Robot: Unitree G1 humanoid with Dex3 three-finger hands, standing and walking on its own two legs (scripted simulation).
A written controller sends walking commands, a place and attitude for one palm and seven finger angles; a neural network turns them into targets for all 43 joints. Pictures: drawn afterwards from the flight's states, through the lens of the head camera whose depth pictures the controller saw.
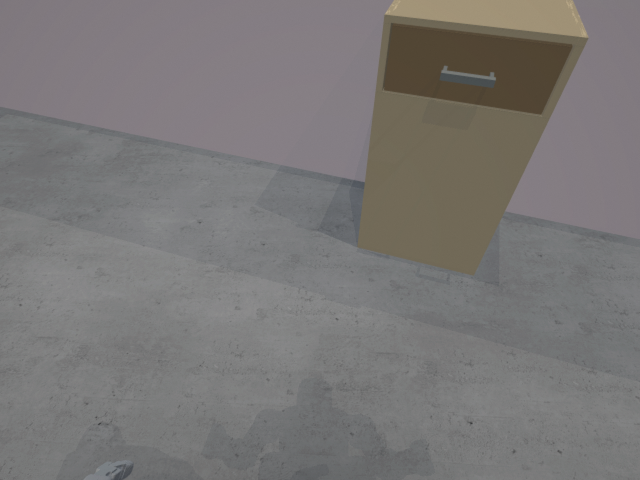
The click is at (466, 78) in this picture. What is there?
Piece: drawer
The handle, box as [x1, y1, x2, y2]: [439, 66, 495, 87]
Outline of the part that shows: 439,79 492,87 495,77 493,76 493,72 490,72 488,76 448,71 446,69 447,66 444,66 441,71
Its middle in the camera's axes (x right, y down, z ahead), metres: +0.39 -0.43 +1.03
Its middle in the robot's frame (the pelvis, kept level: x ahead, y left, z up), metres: +1.08 -0.34 +0.03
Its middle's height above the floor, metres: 0.80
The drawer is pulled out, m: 0.00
